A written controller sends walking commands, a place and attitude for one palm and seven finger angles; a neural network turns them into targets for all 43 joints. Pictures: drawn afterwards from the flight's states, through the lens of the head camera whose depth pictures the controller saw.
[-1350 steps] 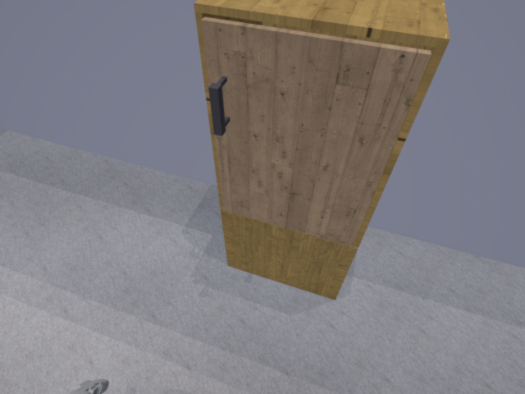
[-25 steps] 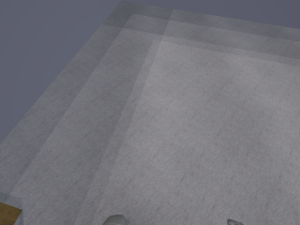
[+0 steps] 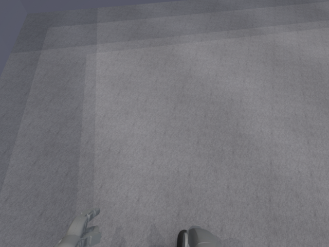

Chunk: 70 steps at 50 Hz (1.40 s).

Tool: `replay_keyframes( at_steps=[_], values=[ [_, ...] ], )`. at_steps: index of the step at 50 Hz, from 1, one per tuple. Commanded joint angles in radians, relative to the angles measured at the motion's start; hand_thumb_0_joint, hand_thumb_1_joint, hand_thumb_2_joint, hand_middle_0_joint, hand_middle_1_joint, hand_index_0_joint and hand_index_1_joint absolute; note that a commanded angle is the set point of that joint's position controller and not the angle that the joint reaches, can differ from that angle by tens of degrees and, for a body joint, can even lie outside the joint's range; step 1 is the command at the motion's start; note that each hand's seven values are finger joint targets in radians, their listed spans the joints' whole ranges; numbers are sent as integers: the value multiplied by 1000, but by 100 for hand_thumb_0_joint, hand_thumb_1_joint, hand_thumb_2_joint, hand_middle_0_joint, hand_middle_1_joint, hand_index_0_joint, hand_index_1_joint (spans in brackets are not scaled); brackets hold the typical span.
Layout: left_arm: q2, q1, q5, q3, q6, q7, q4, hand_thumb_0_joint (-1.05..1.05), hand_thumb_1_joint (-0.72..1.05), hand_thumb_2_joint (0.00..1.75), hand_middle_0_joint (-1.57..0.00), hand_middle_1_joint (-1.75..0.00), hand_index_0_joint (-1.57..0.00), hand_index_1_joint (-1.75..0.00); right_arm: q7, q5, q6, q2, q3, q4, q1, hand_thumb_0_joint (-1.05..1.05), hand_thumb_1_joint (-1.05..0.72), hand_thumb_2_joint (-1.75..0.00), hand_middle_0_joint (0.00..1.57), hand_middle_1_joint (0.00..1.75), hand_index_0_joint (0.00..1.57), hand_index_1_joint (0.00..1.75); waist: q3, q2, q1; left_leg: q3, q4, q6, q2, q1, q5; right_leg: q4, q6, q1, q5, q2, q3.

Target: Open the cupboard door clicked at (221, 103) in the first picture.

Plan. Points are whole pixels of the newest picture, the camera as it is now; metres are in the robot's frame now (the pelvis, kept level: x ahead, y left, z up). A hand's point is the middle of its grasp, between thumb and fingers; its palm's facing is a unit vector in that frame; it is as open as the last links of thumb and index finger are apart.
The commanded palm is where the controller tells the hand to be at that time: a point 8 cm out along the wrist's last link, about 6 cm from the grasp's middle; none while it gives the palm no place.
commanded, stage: walk to a spot facing it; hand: left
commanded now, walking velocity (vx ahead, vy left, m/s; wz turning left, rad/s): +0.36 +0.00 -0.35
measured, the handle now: out of the picture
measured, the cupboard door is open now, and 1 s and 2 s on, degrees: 37 37 37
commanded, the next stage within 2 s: turn to face it in 0.36 s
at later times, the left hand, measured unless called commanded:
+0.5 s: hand (121, 225) +0.20 +0.12 -0.16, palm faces +0.02 -0.98 -0.19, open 7.3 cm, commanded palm none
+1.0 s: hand (124, 128) +0.52 +0.14 -0.14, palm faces +0.15 -0.96 -0.24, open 7.3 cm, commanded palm none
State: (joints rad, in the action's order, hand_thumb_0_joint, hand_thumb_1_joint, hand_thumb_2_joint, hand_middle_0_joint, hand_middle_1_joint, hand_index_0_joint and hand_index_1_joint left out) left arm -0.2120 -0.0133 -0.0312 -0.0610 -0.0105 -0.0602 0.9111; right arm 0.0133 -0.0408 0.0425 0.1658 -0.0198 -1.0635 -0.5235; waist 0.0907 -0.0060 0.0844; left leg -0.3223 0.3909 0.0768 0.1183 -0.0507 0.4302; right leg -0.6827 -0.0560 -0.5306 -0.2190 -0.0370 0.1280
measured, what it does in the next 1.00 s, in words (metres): walks ahead: right foot, then left foot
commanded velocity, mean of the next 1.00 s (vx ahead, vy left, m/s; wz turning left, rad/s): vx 0.14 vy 0.00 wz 0.33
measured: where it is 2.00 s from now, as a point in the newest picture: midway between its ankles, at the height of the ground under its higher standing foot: (183, 184)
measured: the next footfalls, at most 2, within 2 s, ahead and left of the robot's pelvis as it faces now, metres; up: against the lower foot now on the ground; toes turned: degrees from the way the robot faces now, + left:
right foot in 0.04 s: +0.15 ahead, -0.09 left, +0.00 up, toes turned -7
left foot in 0.58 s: +0.45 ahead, +0.03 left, +0.00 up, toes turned +3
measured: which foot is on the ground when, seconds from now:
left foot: down 0.00-0.02, up 0.04-0.56, down 0.58-1.00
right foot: up 0.00-0.02, down 0.04-0.60, up 0.62-1.00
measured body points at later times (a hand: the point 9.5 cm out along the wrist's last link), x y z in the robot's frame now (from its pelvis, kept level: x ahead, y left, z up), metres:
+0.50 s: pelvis +0.25 -0.05 +0.01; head +0.28 -0.06 +0.46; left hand +0.20 +0.17 -0.14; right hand +0.36 -0.28 -0.13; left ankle +0.38 +0.07 -0.69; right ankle +0.11 -0.08 -0.73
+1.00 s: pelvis +0.42 -0.08 +0.01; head +0.46 -0.07 +0.46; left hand +0.51 +0.19 -0.13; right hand +0.45 -0.31 -0.14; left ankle +0.41 +0.03 -0.73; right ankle +0.47 -0.22 -0.69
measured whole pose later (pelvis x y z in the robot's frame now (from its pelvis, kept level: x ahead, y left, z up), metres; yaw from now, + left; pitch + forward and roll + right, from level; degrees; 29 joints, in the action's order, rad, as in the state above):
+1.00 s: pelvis +0.42 -0.08 +0.01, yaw +9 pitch +3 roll -1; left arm -0.22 -0.10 -0.02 -0.07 -0.03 0.01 0.92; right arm 0.01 -0.03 -0.02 0.17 -0.05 -1.01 -0.29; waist 0.04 -0.01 0.05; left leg 0.09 0.51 -0.03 -0.05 0.31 0.24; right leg -0.77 0.08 -0.46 -0.34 -0.03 -0.01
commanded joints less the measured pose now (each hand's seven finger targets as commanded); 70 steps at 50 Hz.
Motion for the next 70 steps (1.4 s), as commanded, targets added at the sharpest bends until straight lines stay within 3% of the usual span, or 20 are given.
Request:
replay_keyframes(
  at_steps=[1,2,3,5,9,21,25,27,28,30,33,36,43,50,51,52,53,54,58,70],
  values=[
    [-212,-449,-6,-66,56,35,61,0,90,90,-20,-30,-20,-30,-5,33,28,143,-23,93,48,0,-90,-90,20,30,20,30,-302,144,-270,17,656,-52,68,481,-503,167,-146,834,-9,-168,-284],
    [-285,-498,18,-81,56,48,74,0,90,90,-20,-30,-20,-30,0,46,27,106,-19,125,68,0,-90,-90,20,30,20,30,-388,291,-252,131,992,-17,-76,705,182,325,-242,927,130,-400,-729],
    [-284,-422,34,-79,50,59,57,0,90,90,-20,-30,-20,-30,0,41,23,134,-31,130,136,0,-90,-90,20,30,20,30,-269,160,-222,289,1050,-43,-16,780,108,386,-235,809,76,-396,-675],
    [-169,-254,33,-42,52,65,29,0,90,90,-20,-30,-20,-30,1,33,12,103,-42,113,188,0,-90,-90,20,30,20,30,-93,42,-130,307,958,-34,55,699,-57,433,-164,467,73,-309,-481],
    [-80,-219,22,-13,88,60,47,0,90,90,-20,-30,-20,-30,-8,14,-25,49,-32,51,81,0,-90,-90,20,30,20,30,-67,103,-34,284,728,-19,43,571,-162,475,-104,310,251,-172,-230],
    [-49,-451,19,13,114,83,178,0,90,90,-20,-30,-20,-30,-32,30,-13,62,-32,136,475,0,-90,-90,20,30,20,30,28,93,-111,248,441,-49,-22,771,-271,440,-58,620,729,-197,-208],
    [-78,-462,12,17,111,95,205,0,90,90,-20,-30,-20,-30,-23,30,-5,60,-22,108,441,0,-90,-90,20,30,20,30,-6,95,-75,154,298,-96,-143,574,-205,306,-23,649,1148,-184,-137],
    [-100,-444,20,16,110,100,207,0,90,90,-20,-30,-20,-30,-8,25,2,84,-25,47,267,0,-90,-90,20,30,20,30,-90,105,4,142,165,-135,-197,346,-323,91,31,623,1232,-147,-61],
    [-102,-432,28,15,106,99,198,0,90,90,-20,-30,-20,-30,-2,19,3,132,-36,14,143,0,-90,-90,20,30,20,30,-172,85,58,221,150,-178,-115,117,-592,-106,64,476,1038,-124,-36],
    [-18,-464,55,35,106,97,131,0,90,90,-20,-30,-20,-30,15,23,-2,253,-52,19,9,0,-90,-90,20,30,20,30,-403,-177,40,817,122,-453,331,-181,-1349,-706,74,104,-350,65,-100],
    [-3,-335,13,12,57,94,85,0,90,90,-20,-30,-20,-30,28,29,5,164,-34,56,179,0,-90,-90,20,30,20,30,-53,-53,-51,642,-40,-353,219,260,-907,-673,102,-5,-222,-24,-168],
    [11,-401,7,-2,15,79,100,0,90,90,-20,-30,-20,-30,25,27,6,153,-29,85,264,0,-90,-90,20,30,20,30,-113,-51,-122,489,-69,-262,109,377,-744,-542,124,93,-127,-31,-144],
    [-23,-216,8,-20,-7,76,7,0,90,90,-20,-30,-20,-30,8,19,-24,187,-58,101,247,0,-90,-90,20,30,20,30,-116,-130,-87,568,-92,-245,60,373,-422,-288,146,37,-68,-18,-121],
    [-66,-178,20,-17,20,82,-51,0,90,90,-20,-30,-20,-30,11,20,-48,218,-86,131,247,0,-90,-90,20,30,20,30,-154,-158,-94,658,74,-214,46,354,-621,123,124,268,-72,51,-112],
    [-89,-216,22,-22,30,86,-41,0,90,90,-20,-30,-20,-30,8,26,-46,206,-85,141,256,0,-90,-90,20,30,20,30,-184,-104,-115,639,123,-171,9,399,-547,274,119,400,52,16,-132],
    [-163,-249,14,-36,42,94,-33,0,90,90,-20,-30,-20,-30,0,38,-41,158,-82,147,236,0,-90,-90,20,30,20,30,-241,63,-121,543,254,-103,-66,562,-317,334,77,623,223,-166,-280],
    [-240,-284,7,-51,42,102,-34,0,90,90,-20,-30,-20,-30,0,39,-39,111,-76,172,233,0,-90,-90,20,30,20,30,-264,313,-137,340,511,-27,-196,697,189,327,-53,691,499,-446,-505],
    [-236,-298,9,-44,38,105,-38,0,90,90,-20,-30,-20,-30,1,30,-48,156,-81,177,247,0,-90,-90,20,30,20,30,-246,232,-139,367,719,-34,-138,669,246,305,-135,576,570,-503,-482],
    [-130,-177,15,-12,31,104,-60,0,90,90,-20,-30,-20,-30,-24,26,-88,121,-69,161,301,0,-90,-90,20,30,20,30,-105,208,-70,327,843,-7,-79,677,29,297,-51,442,627,-294,-151],
    [-203,-272,2,-36,29,91,-40,0,90,90,-20,-30,-20,-30,-43,30,-82,130,-51,231,441,0,-90,-90,20,30,20,30,-132,229,-101,173,290,-40,-123,447,-37,149,-23,519,767,-315,0]
  ],
)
